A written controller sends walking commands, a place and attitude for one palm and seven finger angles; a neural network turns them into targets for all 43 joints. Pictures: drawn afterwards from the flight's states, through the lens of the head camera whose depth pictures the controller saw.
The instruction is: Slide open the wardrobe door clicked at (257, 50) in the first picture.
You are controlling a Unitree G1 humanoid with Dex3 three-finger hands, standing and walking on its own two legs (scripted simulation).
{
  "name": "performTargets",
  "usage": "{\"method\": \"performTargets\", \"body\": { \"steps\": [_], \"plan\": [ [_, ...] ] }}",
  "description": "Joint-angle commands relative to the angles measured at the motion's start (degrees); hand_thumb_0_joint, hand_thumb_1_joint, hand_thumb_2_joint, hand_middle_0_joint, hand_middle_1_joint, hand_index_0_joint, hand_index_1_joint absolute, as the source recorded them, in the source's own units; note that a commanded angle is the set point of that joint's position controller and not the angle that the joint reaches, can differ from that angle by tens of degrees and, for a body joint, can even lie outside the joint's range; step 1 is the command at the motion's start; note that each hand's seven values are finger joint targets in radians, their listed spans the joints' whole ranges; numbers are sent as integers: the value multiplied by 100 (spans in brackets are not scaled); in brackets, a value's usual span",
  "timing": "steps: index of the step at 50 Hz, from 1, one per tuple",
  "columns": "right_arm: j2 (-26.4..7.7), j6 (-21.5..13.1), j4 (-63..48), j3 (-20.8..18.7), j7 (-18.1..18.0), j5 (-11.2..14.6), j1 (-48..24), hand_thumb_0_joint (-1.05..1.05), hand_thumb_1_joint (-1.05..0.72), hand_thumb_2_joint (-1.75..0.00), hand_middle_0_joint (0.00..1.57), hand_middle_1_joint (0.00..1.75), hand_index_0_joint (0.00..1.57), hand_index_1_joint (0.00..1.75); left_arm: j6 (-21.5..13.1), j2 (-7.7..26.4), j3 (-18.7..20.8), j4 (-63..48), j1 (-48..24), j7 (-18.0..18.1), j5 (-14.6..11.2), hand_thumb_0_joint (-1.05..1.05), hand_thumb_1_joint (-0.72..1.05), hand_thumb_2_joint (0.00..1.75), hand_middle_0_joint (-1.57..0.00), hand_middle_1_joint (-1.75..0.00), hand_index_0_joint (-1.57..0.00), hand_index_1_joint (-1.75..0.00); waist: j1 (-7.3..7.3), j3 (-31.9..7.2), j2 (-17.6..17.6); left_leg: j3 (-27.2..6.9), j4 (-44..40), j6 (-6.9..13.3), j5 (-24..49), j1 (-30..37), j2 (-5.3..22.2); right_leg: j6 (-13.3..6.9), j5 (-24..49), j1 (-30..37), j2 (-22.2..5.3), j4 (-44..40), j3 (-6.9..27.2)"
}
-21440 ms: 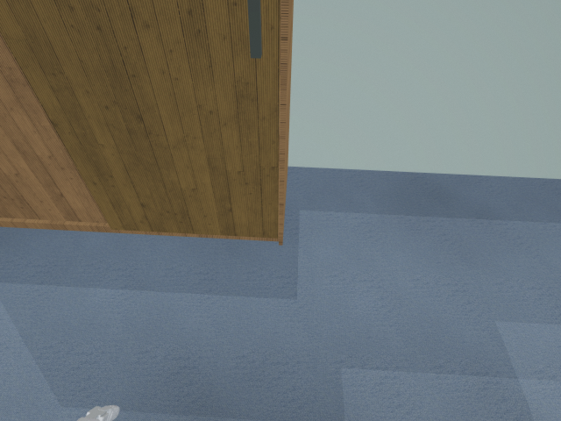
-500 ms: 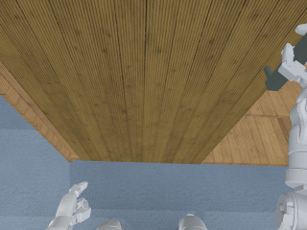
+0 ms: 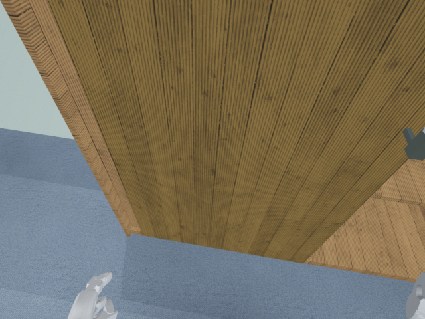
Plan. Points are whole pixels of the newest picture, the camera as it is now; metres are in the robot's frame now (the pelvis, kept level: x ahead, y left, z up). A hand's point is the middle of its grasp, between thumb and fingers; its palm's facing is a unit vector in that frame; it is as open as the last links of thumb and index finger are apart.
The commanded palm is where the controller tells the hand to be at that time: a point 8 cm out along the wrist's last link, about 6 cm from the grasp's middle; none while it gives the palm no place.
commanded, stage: stop walking and hold the door there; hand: right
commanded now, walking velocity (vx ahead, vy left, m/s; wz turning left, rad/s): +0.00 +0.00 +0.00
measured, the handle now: out of the picture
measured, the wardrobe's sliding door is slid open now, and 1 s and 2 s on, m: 0.66 0.65 0.65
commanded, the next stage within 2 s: loosen the grip on the handle in 1.76 s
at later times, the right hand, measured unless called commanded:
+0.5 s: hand out of the picture +0.42 -0.31 +0.20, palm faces +0.46 +0.87 -0.18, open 5.9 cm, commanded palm +0.37 -0.35 +0.19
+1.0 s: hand out of the picture +0.42 -0.32 +0.20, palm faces +0.33 +0.92 -0.20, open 5.8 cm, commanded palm +0.38 -0.37 +0.19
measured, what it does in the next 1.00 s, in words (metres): steps on the spot: right foot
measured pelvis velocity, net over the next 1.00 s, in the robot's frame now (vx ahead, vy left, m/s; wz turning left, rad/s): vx -0.03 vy -0.07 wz -0.03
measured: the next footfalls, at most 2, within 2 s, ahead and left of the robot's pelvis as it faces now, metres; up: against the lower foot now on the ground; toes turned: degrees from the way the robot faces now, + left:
right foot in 1.00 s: +0.02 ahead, -0.20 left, +0.00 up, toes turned -5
left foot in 1.36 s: -0.05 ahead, +0.01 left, +0.00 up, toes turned +3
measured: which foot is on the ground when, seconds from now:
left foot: down 0.00-1.00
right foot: down 0.00-0.76, up 0.78-0.98, down 1.00-1.00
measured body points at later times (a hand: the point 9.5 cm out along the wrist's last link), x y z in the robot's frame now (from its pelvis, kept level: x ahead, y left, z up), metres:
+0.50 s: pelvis -0.02 -0.01 +0.01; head -0.02 -0.01 +0.46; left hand +0.04 +0.28 -0.10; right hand +0.39 -0.35 +0.22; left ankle +0.00 +0.11 -0.73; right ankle +0.03 -0.11 -0.73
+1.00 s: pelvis -0.03 -0.07 +0.00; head +0.00 -0.07 +0.45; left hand +0.07 +0.24 -0.10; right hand +0.39 -0.37 +0.21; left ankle +0.00 +0.11 -0.73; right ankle -0.02 -0.20 -0.73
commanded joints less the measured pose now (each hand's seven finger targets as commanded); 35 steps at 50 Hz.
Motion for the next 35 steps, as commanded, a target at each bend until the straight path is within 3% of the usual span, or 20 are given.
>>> {"method": "performTargets", "body": {
  "steps": [1, 4, 6, 7, 8, 9, 11, 14, 15, 19, 20, 27, 31, 33, 35],
  "plan": [
    [-2377, -411, -739, -621, -121, -127, -2085, 0, -90, -90, 45, 140, 45, 140, -241, 942, 416, -527, -32, 126, -45, 0, 90, 90, -20, -30, -20, -30, -291, -1829, 1134, -1774, -1122, 577, 2356, 966, 1712, 219, -1029, -155, 98, 589, 981],
    [-2488, -424, -521, -769, -100, -184, -1882, 0, -90, -90, 45, 140, 45, 140, -261, 955, 357, -351, 67, 160, -12, 0, 90, 90, -20, -30, -20, -30, -251, -1911, 758, -1227, -726, 440, 2850, 1290, 1428, 186, -171, 28, 96, -202, 1006],
    [-2507, -468, -434, -778, -58, -169, -1705, 0, -90, -90, 45, 140, 45, 140, -232, 1009, 387, -299, 60, 191, -26, 0, 90, 90, -20, -30, -20, -30, -301, -1886, 649, -908, -586, 123, 2482, 1090, 998, 121, 1197, 503, -95, -691, 1039],
    [-2503, -483, -356, -772, -19, -148, -1636, 0, -90, -90, 45, 140, 45, 140, -205, 1036, 411, -304, 12, 190, -56, 0, 90, 90, -20, -30, -20, -30, -335, -1771, 491, -877, -656, -3, 1911, 783, 808, 78, 1463, 676, -247, -713, 1098],
    [-2344, -492, -356, -601, 14, -117, -1580, 0, -90, -90, 45, 140, 45, 140, -189, 1066, 407, -297, -9, 208, -42, 0, 90, 90, -20, -30, -20, -30, -285, -1702, 0, -733, -633, -61, 1638, 626, 645, 18, 1744, 855, -409, -842, 1234],
    [-2325, -523, -422, -585, 14, -135, -1683, 0, -90, -90, 45, 140, 45, 140, -176, 1090, 384, -314, 30, 193, -32, 0, 90, 90, -20, -30, -20, -30, -279, -1669, -155, -578, -540, -102, 1273, 581, 451, -56, 1870, 782, -579, -964, 1513],
    [-2391, -551, -368, -653, 4, -126, -1674, 0, -90, -90, 45, 140, 45, 140, -174, 1123, 417, -334, 26, 187, -35, 0, 90, 90, -20, -30, -20, -30, -303, -1649, -228, -521, -479, -106, 770, 531, 282, -131, 1667, 701, -728, -1124, 1704],
    [-2352, -565, -449, -528, -2, -129, -1829, 0, -90, -90, 45, 140, 45, 140, -175, 1104, 421, -368, 66, 193, -37, 0, 90, 90, -20, -30, -20, -30, -293, -1648, -538, -534, -504, -72, 550, 533, 264, -112, 1303, 624, -713, -1203, 1602],
    [-2185, -567, -496, -366, 6, -135, -1956, 0, -90, -90, 45, 140, 45, 140, -194, 1085, 416, -395, 73, 189, -28, 0, 90, 90, -20, -30, -20, -30, -275, -1621, -577, -527, -526, -59, 460, 504, 260, -85, 1052, 592, -688, -1227, 1555],
    [-2357, -530, -234, -442, -21, -138, -2020, 0, -90, -90, 45, 140, 45, 140, -199, 1107, 415, -370, 148, 202, -14, 0, 90, 90, -20, -30, -20, -30, -270, -1538, -433, -654, -692, -29, 329, 442, 320, -43, 297, 406, -578, -1231, 1399],
    [-2245, -539, -196, -343, -13, -142, -2102, 0, -90, -90, 45, 140, 45, 140, -213, 1085, 405, -378, 158, 198, -11, 0, 90, 90, -20, -30, -20, -30, -252, -1522, -371, -668, -731, -24, 254, 391, 333, -13, 119, 398, -536, -1218, 1379],
    [-2197, -514, 12, -270, 19, -147, -2174, 0, -90, -90, 45, 140, 45, 140, -249, 1090, 414, -333, 233, 188, 3, 0, 90, 90, -20, -30, -20, -30, -223, -1597, -36, -886, -936, -3, 323, 143, 459, 41, 187, 592, -390, -908, 1190],
    [-2263, -515, -48, -330, 27, -139, -2153, 0, -90, -90, 45, 140, 45, 140, -235, 1101, 418, -313, 241, 186, -16, 0, 90, 90, -20, -30, -20, -30, -226, -1724, 130, -875, -881, -25, 638, 186, 483, 45, 607, 715, -398, -784, 1174],
    [-2178, -499, -9, -240, 41, -111, -2036, 0, -90, -90, 45, 140, 45, 140, -214, 1093, 418, -269, 237, 200, -33, 0, 90, 90, -20, -30, -20, -30, -215, -1694, -96, -800, -836, -48, 814, 202, 455, 26, 819, 757, -439, -805, 1162],
    [-2340, -505, -92, -377, 15, -152, -2034, 0, -90, -90, 45, 140, 45, 140, -167, 1101, 442, -331, 187, 182, -27, 0, 90, 90, -20, -30, -20, -30, -250, -1718, 79, -1019, -862, 10, 1221, 400, 752, 65, 985, 516, -295, -447, 1059]
  ]
}}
